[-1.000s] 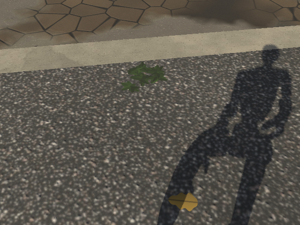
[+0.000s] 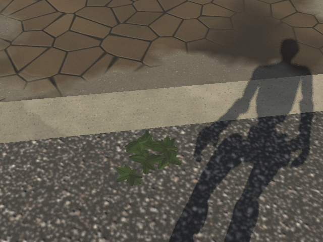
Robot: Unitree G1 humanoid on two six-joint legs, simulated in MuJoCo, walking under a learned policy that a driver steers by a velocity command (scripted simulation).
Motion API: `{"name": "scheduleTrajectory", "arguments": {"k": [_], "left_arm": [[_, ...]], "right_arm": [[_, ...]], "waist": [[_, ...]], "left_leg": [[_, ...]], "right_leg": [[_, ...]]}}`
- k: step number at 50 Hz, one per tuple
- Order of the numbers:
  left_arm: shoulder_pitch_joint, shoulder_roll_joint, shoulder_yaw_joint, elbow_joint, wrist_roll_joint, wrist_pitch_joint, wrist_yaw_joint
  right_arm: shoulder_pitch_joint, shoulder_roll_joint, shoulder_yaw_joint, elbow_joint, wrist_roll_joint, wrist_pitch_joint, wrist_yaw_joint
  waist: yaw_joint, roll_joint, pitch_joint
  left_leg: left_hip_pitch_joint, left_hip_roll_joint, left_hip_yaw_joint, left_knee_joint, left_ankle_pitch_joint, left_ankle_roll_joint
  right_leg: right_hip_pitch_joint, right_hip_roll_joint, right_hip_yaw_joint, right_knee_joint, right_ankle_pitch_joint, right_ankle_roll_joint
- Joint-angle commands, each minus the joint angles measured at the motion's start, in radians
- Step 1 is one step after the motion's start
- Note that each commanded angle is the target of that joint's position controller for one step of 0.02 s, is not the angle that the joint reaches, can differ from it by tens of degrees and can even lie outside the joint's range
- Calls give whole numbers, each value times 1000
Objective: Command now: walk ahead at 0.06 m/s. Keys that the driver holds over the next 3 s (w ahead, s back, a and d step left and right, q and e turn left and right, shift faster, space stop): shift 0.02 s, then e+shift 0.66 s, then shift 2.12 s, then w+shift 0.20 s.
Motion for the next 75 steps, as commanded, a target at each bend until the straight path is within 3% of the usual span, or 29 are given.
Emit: {"name": "scheduleTrajectory", "arguments": {"k": [1, 2, 4, 6, 8, 10, 12, 14, 18, 19, 20, 21, 22, 23, 25, 31, 41, 42, 43, 44, 45, 47, 53, 56, 58, 59, 60, 62, 75], "left_arm": [[-21, 105, 19, -42, -11, -2, 12], [4, 132, 32, -47, -16, 2, 14], [-68, 171, 52, -93, -22, 9, 22], [-78, 146, 58, -123, -24, 19, 27], [-50, 118, 62, -144, -19, 27, 15], [-53, 145, 83, -167, -25, 39, 3], [-45, 110, 78, -179, -36, 56, -1], [-72, 81, 67, -200, -39, 64, -14], [-13, 129, 95, -208, -49, 80, -42], [52, 156, 115, -189, -45, 80, -35], [116, 243, 147, -191, -38, 76, -19], [141, 401, 171, -220, -1, 65, -12], [190, 352, 150, -228, 13, 38, -21], [149, 352, 154, -244, 15, 21, -20], [-15, 264, 132, -279, -38, 27, 7], [-16, 258, 131, -332, -35, 57, 45], [-32, 218, 105, -388, -29, 82, 38], [1, 198, 97, -386, -27, 82, 37], [58, 149, 81, -383, -14, 80, 35], [23, 199, 98, -422, -25, 67, 33], [37, 274, 119, -401, -14, 55, 30], [50, 247, 118, -351, -22, 64, 27], [-8, 103, 57, -365, -23, 62, 11], [25, 129, 67, -340, -34, 57, 6], [65, 141, 68, -318, -19, 54, 6], [81, 190, 75, -329, -7, 54, 13], [46, 227, 80, -317, 9, 55, 14], [8, 108, 50, -323, 16, 42, -1], [75, 107, 42, -278, -3, 14, 4]], "right_arm": [[108, -82, -17, 7, -20, -6, 1], [78, -155, -34, 1, -12, -9, -4], [75, -163, -48, 1, 2, -24, -15], [100, -167, -59, -2, 3, -34, -28], [81, -189, -70, -27, -3, -46, -47], [46, -185, -69, -71, -1, -59, -66], [-39, -196, -75, -102, 21, -56, -65], [-44, -220, -85, -105, 15, -38, -57], [-21, -231, -93, -106, 26, -20, -30], [9, -204, -88, -98, 28, -20, -20], [32, -174, -80, -103, 13, -23, -6], [-54, -88, -49, -200, -29, -37, -1], [-110, -115, -53, -206, -21, -51, 8], [-112, -128, -53, -235, 12, -61, 7], [-117, -179, -69, -204, 0, -59, -18], [-115, -113, -52, -229, 1, -60, -2], [-45, -149, -60, -257, 3, -76, 39], [-33, -175, -68, -262, -6, -76, 39], [-43, -230, -75, -284, -23, -70, 35], [-22, -269, -83, -275, -50, -65, 34], [-41, -223, -74, -301, -34, -67, 32], [-74, -172, -57, -320, -7, -58, 23], [-22, -170, -47, -308, -3, -27, 21], [22, -194, -50, -300, 10, -17, 23], [70, -166, -37, -283, 22, -26, 28], [84, -142, -28, -286, 4, -40, 35], [102, -84, -12, -299, -15, -58, 43], [8, -118, -16, -300, -24, -64, 44], [47, -118, -24, -231, -2, -44, 22]], "waist": [[-50, -68, -42], [-8, -5, 10], [-25, 69, 34], [-33, 129, 7], [-35, 246, -39], [-33, 155, -78], [-6, 110, -73], [-27, 130, -78], [-13, 133, -96], [8, 79, -119], [36, -105, -113], [19, -382, -156], [66, -210, -284], [47, -188, -291], [-11, -77, -158], [-24, -108, -149], [-25, -160, -139], [-20, -109, -135], [21, 98, -146], [25, 325, -85], [16, 216, -89], [21, 87, -79], [-31, 180, -92], [-36, 197, -101], [-20, 156, -97], [-32, 54, -127], [-93, -161, -121], [-44, -131, -74], [-28, -36, -23]], "left_leg": [[204, 15, 8, -161, 72, 42], [140, 28, 1, -164, -34, 63], [45, 32, -2, -210, -132, 70], [110, 91, -53, -249, -61, 84], [209, 299, -210, -277, 251, 183], [261, 396, -231, -256, 546, 249], [278, 335, -101, -243, 528, 175], [223, 271, 39, -227, 521, 130], [185, 261, 157, -115, 423, 82], [136, 226, 203, 12, 391, 44], [-71, 142, 258, 270, 164, -38], [-423, -46, 193, 575, -431, -109], [-443, -41, -21, 740, -452, -97], [-469, -46, -54, 737, -351, -67], [-426, -6, -70, 595, -171, -49], [-240, -108, -68, 236, -14, -55], [67, -93, -35, -155, 108, -11], [151, -24, -87, -228, 189, 19], [228, 162, -281, -291, 310, 95], [181, 303, -520, -356, 388, 277], [172, 327, -533, -342, 328, 323], [157, 209, -343, -303, 244, 241], [179, 100, -151, -285, 278, 207], [189, 126, -177, -245, 307, 212], [112, 104, -156, -215, 299, 144], [41, 68, -106, -146, 217, 76], [17, -27, 6, -129, 52, 11], [112, -21, 11, -143, 91, -40], [156, -10, 5, -131, 221, -47]], "right_leg": [[-95, -198, 234, -213, -515, -5], [-107, -144, 195, -188, -469, 16], [-72, -99, 147, -82, -332, 11], [-135, -54, 101, 49, -231, 7], [-250, -33, 27, 350, -319, 36], [-339, -105, 89, 638, -458, 77], [-348, -160, 80, 570, -383, 101], [-226, -146, 2, 446, -298, 107], [4, -72, -110, 190, -145, 60], [129, -38, -96, 109, -85, 26], [307, -126, 116, 12, 250, -52], [456, -414, 646, -51, 546, -275], [509, -458, 662, -28, 697, -345], [465, -442, 649, -60, 448, -334], [296, -314, 488, -74, 188, -182], [161, -218, 470, -83, 55, -128], [103, -168, 559, 25, 69, -79], [58, -124, 530, 75, -45, -41], [-24, -7, 393, 274, -353, 14], [-176, 93, 247, 476, -582, 71], [-207, 32, 274, 664, -542, 106], [-196, 16, 252, 769, -431, 140], [-34, -62, 91, 383, -393, 171], [88, -57, 49, 108, -266, 150], [247, -71, 79, -95, -68, 101], [338, -175, 189, -71, 78, 63], [269, -251, 268, -27, 98, -9], [145, -210, 247, -55, -122, -13], [135, -148, 199, -22, 18, 24]]}}
Next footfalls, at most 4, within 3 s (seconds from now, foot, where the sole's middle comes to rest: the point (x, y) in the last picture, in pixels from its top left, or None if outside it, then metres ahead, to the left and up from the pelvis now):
0.02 left None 0.07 0.15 -0.77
0.40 right None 0.09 -0.14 -0.77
0.84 left None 0.22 0.02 -0.77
1.18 right None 0.01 -0.15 -0.77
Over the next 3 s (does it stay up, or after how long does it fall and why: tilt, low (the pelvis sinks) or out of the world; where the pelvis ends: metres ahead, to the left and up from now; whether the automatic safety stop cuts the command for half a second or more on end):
stays up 0.12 -0.06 0.01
